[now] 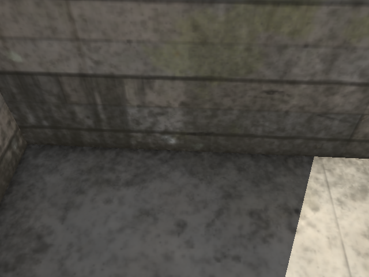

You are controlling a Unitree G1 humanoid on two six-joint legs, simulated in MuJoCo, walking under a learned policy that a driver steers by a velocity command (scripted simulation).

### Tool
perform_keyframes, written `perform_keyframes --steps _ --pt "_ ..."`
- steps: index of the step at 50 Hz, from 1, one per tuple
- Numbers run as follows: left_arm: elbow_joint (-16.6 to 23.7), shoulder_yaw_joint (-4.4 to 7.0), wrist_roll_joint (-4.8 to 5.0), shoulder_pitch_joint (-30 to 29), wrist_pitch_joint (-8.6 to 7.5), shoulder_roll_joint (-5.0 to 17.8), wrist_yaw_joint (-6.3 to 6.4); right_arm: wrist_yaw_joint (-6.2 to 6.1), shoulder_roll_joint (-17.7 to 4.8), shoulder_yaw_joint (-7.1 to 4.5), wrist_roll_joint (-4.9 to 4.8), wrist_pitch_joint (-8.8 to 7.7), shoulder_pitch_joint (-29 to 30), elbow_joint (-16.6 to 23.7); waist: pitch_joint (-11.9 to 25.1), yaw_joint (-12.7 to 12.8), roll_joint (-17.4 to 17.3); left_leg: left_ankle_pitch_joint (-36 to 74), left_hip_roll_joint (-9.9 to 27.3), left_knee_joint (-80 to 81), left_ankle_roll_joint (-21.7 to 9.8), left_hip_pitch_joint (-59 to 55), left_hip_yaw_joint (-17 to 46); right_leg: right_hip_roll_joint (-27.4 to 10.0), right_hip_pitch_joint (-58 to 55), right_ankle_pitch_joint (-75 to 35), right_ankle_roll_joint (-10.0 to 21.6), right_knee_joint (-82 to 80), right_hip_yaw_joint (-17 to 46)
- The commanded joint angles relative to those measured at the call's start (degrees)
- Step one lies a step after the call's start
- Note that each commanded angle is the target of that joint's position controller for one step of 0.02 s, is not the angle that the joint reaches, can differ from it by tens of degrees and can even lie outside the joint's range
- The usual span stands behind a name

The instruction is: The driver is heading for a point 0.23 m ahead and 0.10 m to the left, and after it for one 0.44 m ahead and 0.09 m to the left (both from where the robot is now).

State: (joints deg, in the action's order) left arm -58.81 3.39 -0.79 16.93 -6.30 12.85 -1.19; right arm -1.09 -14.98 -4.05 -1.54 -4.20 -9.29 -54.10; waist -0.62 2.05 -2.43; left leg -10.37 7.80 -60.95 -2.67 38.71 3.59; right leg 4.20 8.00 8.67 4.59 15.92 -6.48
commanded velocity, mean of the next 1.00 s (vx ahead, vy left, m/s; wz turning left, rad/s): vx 0.27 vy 0.00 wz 0.25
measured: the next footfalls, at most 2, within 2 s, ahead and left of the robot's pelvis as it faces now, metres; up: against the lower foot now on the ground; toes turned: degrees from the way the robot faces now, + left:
left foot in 0.30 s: +0.35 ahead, +0.17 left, +0.00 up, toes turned +14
right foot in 0.76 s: +0.55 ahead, +0.00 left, +0.00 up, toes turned +14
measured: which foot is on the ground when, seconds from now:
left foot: up 0.00-0.28, down 0.30-1.00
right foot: down 0.00-0.32, up 0.34-0.74, down 0.76-1.00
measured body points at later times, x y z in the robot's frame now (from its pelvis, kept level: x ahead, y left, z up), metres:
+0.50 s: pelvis +0.28 +0.09 -0.01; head +0.33 +0.11 +0.44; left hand +0.34 +0.39 -0.13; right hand +0.45 -0.15 -0.12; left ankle +0.31 +0.16 -0.75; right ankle +0.30 -0.08 -0.65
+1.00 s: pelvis +0.42 +0.08 -0.01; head +0.44 +0.08 +0.44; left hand +0.49 +0.36 -0.13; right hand +0.59 -0.15 -0.15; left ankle +0.31 +0.16 -0.75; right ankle +0.51 -0.01 -0.75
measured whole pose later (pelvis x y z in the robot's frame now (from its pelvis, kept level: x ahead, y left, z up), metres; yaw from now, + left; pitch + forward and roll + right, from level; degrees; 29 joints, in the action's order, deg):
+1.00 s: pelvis +0.42 +0.08 -0.01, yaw +16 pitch +1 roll +0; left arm -52.4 1.5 -0.8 4.7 -2.9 13.3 -0.1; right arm -1.3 -14.9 -1.9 1.1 2.0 -8.3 -52.4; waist -1.8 0.0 -0.9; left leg -21.8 -2.4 -26.3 -1.8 5.0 1.6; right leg -0.6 20.2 9.1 0.7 28.8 -1.5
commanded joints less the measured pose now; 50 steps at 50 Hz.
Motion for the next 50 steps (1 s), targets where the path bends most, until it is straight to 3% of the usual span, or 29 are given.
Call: perform_keyframes --steps 1,5,10,13,14,15,16,17,18,19,20,21,22,24,26,29,32,34,36,37,38,39,40,41,43,45,46,48,50 --pt "3.43 1.38 -0.12 -2.46 -0.99 8.08 1.35 0.34 -2.62 -0.81 0.33 0.21 -1.84 1.87 -2.11 -2.21 4.61 10.02 0.90 6.88 0.67 2.96 3.28 -17.00 2.03 -6.62 7.39 -11.03 8.67" --pt "3.36 1.22 0.35 -0.13 -0.75 8.59 2.15 1.66 -1.22 -0.07 0.51 -0.29 5.95 4.69 -3.48 0.40 4.39 18.62 -1.01 18.97 0.62 1.04 -1.50 -16.03 -0.73 -8.99 5.09 -11.54 1.83" --pt "2.20 1.76 0.96 4.43 1.24 9.82 2.36 3.68 -0.62 0.73 0.32 -0.24 12.79 9.31 -5.45 2.55 3.92 11.31 -2.56 25.37 -1.10 5.60 -4.95 -19.87 -13.76 -17.38 4.23 -5.84 -1.39" --pt "3.87 2.50 1.31 1.75 2.58 12.32 3.00 4.76 -3.47 -0.53 0.16 -0.09 9.00 10.83 -1.05 -1.35 7.60 1.98 -7.28 25.65 -3.96 -3.93 -9.99 -20.73 -16.24 -44.92 2.27 5.26 -4.09" --pt "4.53 2.63 1.24 0.74 3.12 12.91 3.28 4.85 -5.74 -1.77 0.03 0.02 2.53 9.77 2.78 -5.04 8.44 0.70 -9.86 26.22 -5.43 -12.49 -11.25 -19.95 -15.04 -52.33 1.28 14.36 -5.15" --pt "5.32 2.38 1.35 -0.08 3.32 12.65 3.48 4.30 -9.42 -3.77 -0.13 0.14 -6.97 7.64 7.84 -9.93 7.12 4.16 -11.45 29.90 -7.78 -27.06 -9.77 -17.59 -8.72 -49.07 -0.81 27.48 -6.39" --pt "7.08 1.40 -0.01 1.23 2.50 10.25 3.33 2.82 -15.41 -5.55 0.04 0.76 -14.92 6.36 14.42 -11.23 -2.51 5.38 0.13 29.85 -12.01 -45.00 8.32 -14.13 7.30 -24.03 -3.32 46.85 -6.76" --pt "9.16 -0.81 0.21 5.40 0.23 3.07 2.06 2.84 -17.28 -5.25 0.53 0.41 -11.71 8.11 21.15 -5.04 -13.54 3.99 13.58 40.17 -23.82 -60.96 42.06 -0.46 29.66 23.48 -6.50 66.46 2.74" --pt "9.54 0.51 2.57 -0.32 -2.16 9.15 1.28 2.68 -12.18 -3.63 1.42 0.39 -12.36 8.24 21.47 -8.42 -5.66 13.27 12.71 42.15 -20.56 -60.72 37.88 -4.04 34.29 23.12 -4.75 69.16 12.20" --pt "10.38 0.78 3.71 -3.74 -2.80 10.57 1.11 2.39 -8.84 -2.58 2.23 0.11 -8.77 9.07 15.06 -8.04 -3.47 26.56 10.89 40.09 -18.14 -53.82 25.79 -6.78 35.17 19.37 -4.00 67.14 11.04" --pt "9.78 0.85 2.85 -4.00 -2.51 9.92 1.66 2.55 -7.28 -2.07 1.85 -0.13 -4.55 9.75 9.49 -5.14 3.67 35.28 8.26 39.77 -15.77 -43.71 17.03 -9.74 32.62 16.40 -4.41 61.97 10.02" --pt "9.44 1.42 1.36 -4.33 -1.75 10.27 2.06 2.20 -5.82 -1.57 1.66 -0.25 -2.15 9.94 7.28 -3.36 4.54 36.84 6.73 41.09 -14.50 -36.66 13.01 -11.25 29.33 15.15 -4.81 57.82 9.48" --pt "9.55 1.61 1.10 -3.39 -0.59 9.99 2.17 2.03 -5.53 -1.21 2.21 -0.26 -0.85 10.27 6.20 -1.71 3.31 38.72 5.63 42.69 -13.99 -31.36 10.89 -11.97 25.13 14.52 -5.05 56.28 9.55" --pt "9.72 1.45 1.05 -1.52 1.30 8.28 2.59 1.90 -6.58 -1.15 2.36 -0.63 0.28 10.24 5.46 0.32 1.01 44.01 3.75 44.51 -13.86 -27.03 6.95 -11.49 22.89 12.10 -6.08 51.59 8.68" --pt "10.24 1.29 0.19 -1.49 2.28 7.95 2.87 1.50 -8.00 -1.41 2.35 -0.89 0.66 9.85 6.11 1.04 -0.52 48.88 2.00 44.56 -13.13 -26.24 2.83 -10.49 22.28 6.83 -7.12 44.84 7.87" --pt "11.08 0.65 0.08 -5.20 3.05 6.88 3.02 0.95 -8.00 -1.11 2.13 -0.34 1.55 9.64 6.47 -0.23 -1.52 44.25 -0.84 44.32 -9.75 -26.93 -1.54 -9.44 19.60 -1.79 -7.78 30.63 6.77" --pt "12.09 0.22 0.61 -9.33 3.22 6.64 2.55 0.66 -7.82 -0.73 2.52 0.60 -0.25 8.47 7.41 -2.68 -2.41 38.98 0.64 43.46 -8.67 -31.21 -0.47 -8.52 17.55 -7.26 -7.67 21.87 7.23" --pt "12.33 0.22 0.60 -10.71 3.41 7.56 2.09 0.54 -6.77 -0.11 2.70 1.27 0.24 7.94 6.47 -2.79 -2.82 35.81 2.02 42.46 -8.57 -32.91 1.37 -8.55 16.85 -6.56 -6.92 18.82 8.05" --pt "12.52 0.36 -0.01 -11.04 2.61 8.59 1.80 0.39 -6.99 -0.06 2.28 2.02 0.99 7.48 5.21 -1.57 -2.95 33.79 2.07 39.18 -7.30 -34.28 2.47 -7.77 14.56 -5.85 -5.24 13.34 7.54" --pt "11.58 0.72 -0.48 -8.86 1.85 9.58 1.74 0.26 -6.77 0.07 2.04 2.45 1.10 7.64 5.53 -0.41 -1.43 30.37 0.19 36.15 -5.33 -34.34 2.23 -7.28 10.29 -11.47 -4.22 7.93 7.23" --pt "10.52 1.19 -0.98 -6.28 1.31 11.90 1.82 0.24 -5.90 0.44 2.97 2.36 -0.86 7.57 7.52 -0.47 1.58 24.32 -2.96 33.01 -2.88 -33.14 1.90 -10.33 3.13 -28.04 -2.95 7.24 10.23" --pt "11.03 1.09 -1.49 -7.28 1.41 13.70 2.10 0.31 -4.53 0.80 4.23 1.99 -5.38 7.39 10.24 -4.33 6.67 10.40 -6.26 31.02 -0.45 -27.24 1.59 -15.55 -6.05 -43.97 0.91 11.92 14.75" --pt "10.00 0.14 -1.32 -7.27 2.05 9.60 2.07 0.06 -2.81 1.39 4.27 2.42 -8.02 6.01 12.31 -5.08 11.82 -2.09 -6.85 29.77 2.36 -24.48 1.01 -19.22 -8.66 -42.48 6.38 12.23 19.19" --pt "9.65 -0.32 -0.46 -8.04 2.75 7.22 1.90 -0.08 -3.96 1.26 3.81 3.10 -5.30 5.83 10.39 -3.94 12.12 -7.57 -6.90 30.32 3.53 -23.80 0.86 -19.76 -6.77 -37.17 7.52 10.45 21.28" --pt "10.06 -0.24 -0.74 -10.86 3.26 8.08 1.38 -0.53 -5.71 0.89 2.77 4.88 -2.13 5.79 8.16 -3.58 9.21 -4.36 -6.73 33.68 3.54 -24.84 1.06 -16.84 -3.22 -30.13 4.76 10.22 18.96" --pt "10.50 0.08 -0.23 -12.75 3.02 9.25 0.88 -0.70 -7.57 0.54 2.61 6.21 -2.50 4.71 7.49 -3.41 6.17 3.20 -6.55 37.14 2.07 -30.07 0.92 -13.10 1.18 -26.46 1.38 11.17 14.06" --pt "10.19 0.08 -0.05 -12.47 2.92 9.23 0.79 -0.68 -7.97 0.40 2.50 6.40 -2.18 4.24 7.29 -2.83 4.75 5.24 -6.49 37.09 0.98 -30.51 0.85 -11.54 1.40 -25.28 0.42 11.48 12.13" --pt "9.05 -0.15 0.04 -12.34 2.77 8.71 1.14 -0.39 -6.70 0.63 2.85 6.19 -1.61 3.69 7.18 -2.66 4.20 7.76 -5.93 37.54 0.39 -30.88 1.00 -10.65 0.64 -23.30 -0.01 11.72 11.17" --pt "8.10 -0.05 0.25 -12.13 2.68 8.99 1.59 -0.20 -6.79 0.55 2.37 5.58 -1.68 2.55 6.85 -2.25 3.81 8.34 -5.97 37.61 0.61 -30.43 0.86 -10.30 -0.29 -22.90 0.02 11.90 10.83"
